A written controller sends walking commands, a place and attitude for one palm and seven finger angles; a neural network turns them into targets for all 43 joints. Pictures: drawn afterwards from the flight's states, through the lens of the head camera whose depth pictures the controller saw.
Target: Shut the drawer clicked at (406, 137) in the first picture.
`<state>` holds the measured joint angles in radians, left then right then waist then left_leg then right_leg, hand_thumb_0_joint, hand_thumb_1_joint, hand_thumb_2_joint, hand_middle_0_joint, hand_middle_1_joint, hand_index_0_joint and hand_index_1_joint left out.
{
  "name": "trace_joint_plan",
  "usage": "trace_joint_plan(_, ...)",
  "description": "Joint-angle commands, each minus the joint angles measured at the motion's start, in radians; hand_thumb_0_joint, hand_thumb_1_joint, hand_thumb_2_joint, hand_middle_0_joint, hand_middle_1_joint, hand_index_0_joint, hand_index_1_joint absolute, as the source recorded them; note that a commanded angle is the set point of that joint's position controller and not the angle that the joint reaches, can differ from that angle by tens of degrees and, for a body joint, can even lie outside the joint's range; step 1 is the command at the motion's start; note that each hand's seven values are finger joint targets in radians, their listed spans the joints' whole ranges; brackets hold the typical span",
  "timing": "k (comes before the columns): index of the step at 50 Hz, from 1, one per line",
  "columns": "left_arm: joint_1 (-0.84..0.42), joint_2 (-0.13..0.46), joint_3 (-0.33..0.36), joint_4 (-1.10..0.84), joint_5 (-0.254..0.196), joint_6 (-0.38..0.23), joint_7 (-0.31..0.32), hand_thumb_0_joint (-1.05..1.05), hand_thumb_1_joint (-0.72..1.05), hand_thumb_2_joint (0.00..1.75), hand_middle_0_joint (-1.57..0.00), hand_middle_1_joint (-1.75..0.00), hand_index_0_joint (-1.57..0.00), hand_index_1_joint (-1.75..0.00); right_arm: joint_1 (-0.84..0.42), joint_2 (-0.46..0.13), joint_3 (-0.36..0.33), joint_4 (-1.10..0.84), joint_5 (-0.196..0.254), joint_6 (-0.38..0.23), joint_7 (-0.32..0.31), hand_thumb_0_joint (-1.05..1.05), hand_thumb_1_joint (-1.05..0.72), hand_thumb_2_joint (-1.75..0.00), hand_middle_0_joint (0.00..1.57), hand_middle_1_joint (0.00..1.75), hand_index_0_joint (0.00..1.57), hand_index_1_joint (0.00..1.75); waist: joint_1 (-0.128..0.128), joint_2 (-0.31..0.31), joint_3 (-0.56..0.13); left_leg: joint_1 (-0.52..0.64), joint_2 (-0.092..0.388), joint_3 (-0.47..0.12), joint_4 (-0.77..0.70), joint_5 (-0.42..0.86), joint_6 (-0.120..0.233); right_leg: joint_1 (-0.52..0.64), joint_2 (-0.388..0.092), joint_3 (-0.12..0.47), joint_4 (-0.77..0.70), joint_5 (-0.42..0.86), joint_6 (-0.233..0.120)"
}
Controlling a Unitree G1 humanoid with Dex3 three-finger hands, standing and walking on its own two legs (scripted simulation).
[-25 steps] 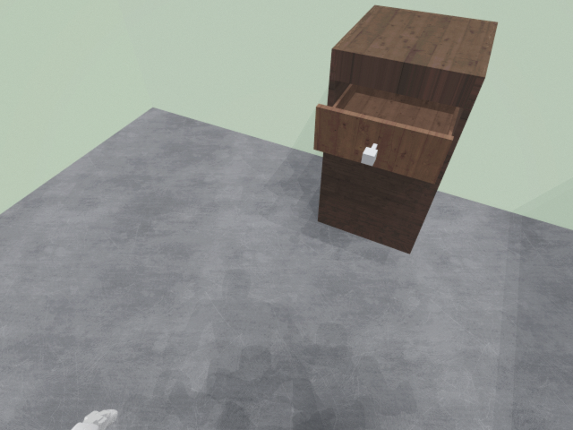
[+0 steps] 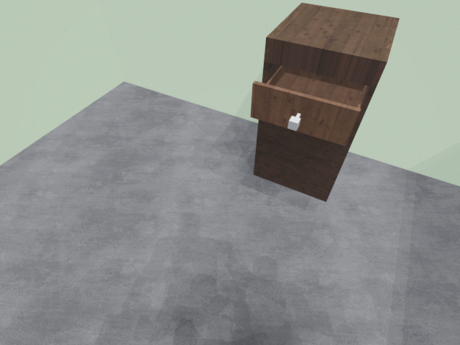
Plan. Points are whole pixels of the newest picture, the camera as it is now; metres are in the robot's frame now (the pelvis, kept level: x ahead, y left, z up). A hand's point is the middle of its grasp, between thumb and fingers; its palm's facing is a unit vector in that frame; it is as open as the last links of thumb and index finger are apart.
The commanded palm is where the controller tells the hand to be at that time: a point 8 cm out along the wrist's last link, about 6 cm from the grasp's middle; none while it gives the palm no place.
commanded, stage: stand and wait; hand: left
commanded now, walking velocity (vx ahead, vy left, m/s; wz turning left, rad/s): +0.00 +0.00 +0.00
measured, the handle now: (295, 120) +0.88 -0.19 -0.15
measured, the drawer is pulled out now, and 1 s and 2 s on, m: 0.17 0.17 0.17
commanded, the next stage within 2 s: look at it before walking up in 0.32 s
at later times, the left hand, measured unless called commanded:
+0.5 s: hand out of the picture +0.07 +0.25 -0.15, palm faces -0.03 -0.94 -0.34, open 7.4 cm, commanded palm none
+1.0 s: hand out of the picture +0.07 +0.25 -0.15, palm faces -0.02 -0.94 -0.33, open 7.4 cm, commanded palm none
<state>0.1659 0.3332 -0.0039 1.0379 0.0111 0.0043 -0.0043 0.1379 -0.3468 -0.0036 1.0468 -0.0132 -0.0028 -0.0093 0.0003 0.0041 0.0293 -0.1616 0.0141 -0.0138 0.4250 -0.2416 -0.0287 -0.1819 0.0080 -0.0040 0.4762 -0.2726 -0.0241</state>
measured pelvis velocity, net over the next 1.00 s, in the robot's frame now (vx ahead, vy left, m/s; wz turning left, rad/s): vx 0.00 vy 0.01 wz -0.01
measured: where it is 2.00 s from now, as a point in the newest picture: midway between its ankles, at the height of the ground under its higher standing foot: outside the picture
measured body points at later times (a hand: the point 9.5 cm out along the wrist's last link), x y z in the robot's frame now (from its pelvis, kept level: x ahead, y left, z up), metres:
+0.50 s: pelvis -0.01 +0.00 +0.00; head +0.00 +0.00 +0.45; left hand +0.07 +0.30 -0.13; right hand +0.06 -0.29 -0.13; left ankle -0.01 +0.14 -0.74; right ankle -0.01 -0.10 -0.74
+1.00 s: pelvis +0.00 +0.01 +0.00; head +0.00 +0.01 +0.45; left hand +0.07 +0.30 -0.13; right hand +0.07 -0.29 -0.13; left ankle -0.01 +0.14 -0.74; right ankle -0.01 -0.10 -0.74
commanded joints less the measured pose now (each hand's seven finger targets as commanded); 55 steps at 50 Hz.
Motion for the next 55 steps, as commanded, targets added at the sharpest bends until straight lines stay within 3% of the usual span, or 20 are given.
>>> trace_joint_plan(1,-0.055,0.219,0.05,-0.066,-0.004,-0.03,0.014,0.0,0.9,0.9,-0.2,-0.3,-0.2,-0.3,-0.058,-0.181,-0.036,-0.059,0.0,-0.03,-0.011,0.0,-0.9,-0.9,0.2,0.3,0.2,0.3,0.002,-0.015,-0.071,0.005,0.086,-0.064,-0.051,0.156,0.052,0.026,-0.127,0.133,-0.112,0.186,-0.028)
trace_joint_plan(22,-0.058,0.208,0.045,-0.025,-0.002,-0.027,0.013,0.0,0.9,0.9,-0.2,-0.3,-0.2,-0.3,-0.035,-0.183,-0.03,-0.004,0.002,-0.033,-0.009,0.0,-0.9,-0.9,0.2,0.3,0.2,0.3,0.003,-0.009,-0.045,-0.003,0.098,-0.081,-0.101,0.124,0.052,0.017,-0.117,0.131,-0.139,0.116,-0.018)
trace_joint_plan(38,-0.043,0.202,0.044,-0.02,-0.002,-0.032,0.016,0.0,0.9,0.9,-0.2,-0.3,-0.2,-0.3,-0.042,-0.179,-0.03,0.002,0.004,-0.036,-0.01,0.0,-0.9,-0.9,0.2,0.3,0.2,0.3,0.004,-0.009,-0.073,0.033,0.103,-0.077,-0.098,0.201,0.051,0.046,-0.124,0.124,-0.13,0.226,-0.017)
trace_joint_plan(52,-0.035,0.196,0.042,-0.014,-0.002,-0.029,0.016,0.0,0.9,0.9,-0.2,-0.3,-0.2,-0.3,-0.038,-0.174,-0.028,0.009,0.005,-0.034,-0.011,0.0,-0.9,-0.9,0.2,0.3,0.2,0.3,0.002,-0.002,-0.059,0.037,0.103,-0.08,-0.111,0.197,0.05,0.044,-0.121,0.122,-0.141,0.214,-0.014)
trace_joint_plan(55,0.029,0.103,0.029,0.006,0.0,-0.008,0.015,0.0,0.9,0.9,-0.2,-0.3,-0.2,-0.3,0.031,-0.078,-0.012,0.027,-0.002,-0.022,-0.011,0.0,-0.9,-0.9,0.2,0.3,0.2,0.3,0.001,-0.008,-0.064,0.053,0.105,-0.035,-0.074,0.079,0.037,0.014,-0.103,0.135,-0.115,0.105,-0.015)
